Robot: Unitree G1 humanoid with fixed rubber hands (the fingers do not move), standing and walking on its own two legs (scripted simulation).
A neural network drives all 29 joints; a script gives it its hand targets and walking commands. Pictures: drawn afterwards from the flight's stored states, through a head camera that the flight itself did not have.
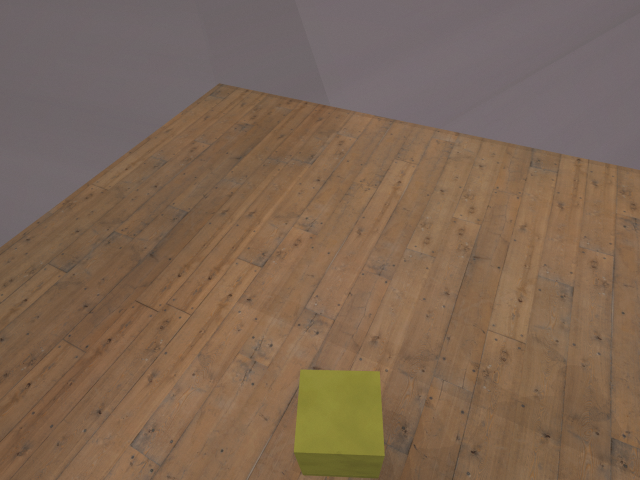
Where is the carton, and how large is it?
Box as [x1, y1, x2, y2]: [294, 370, 384, 478]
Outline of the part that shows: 300,370 294,453 302,473 309,475 377,478 384,456 379,371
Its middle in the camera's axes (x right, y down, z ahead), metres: +0.06 +0.49 +1.05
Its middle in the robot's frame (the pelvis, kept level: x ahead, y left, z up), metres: +0.39 +0.02 -0.65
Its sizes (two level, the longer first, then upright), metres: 0.210 0.200 0.250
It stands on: the floor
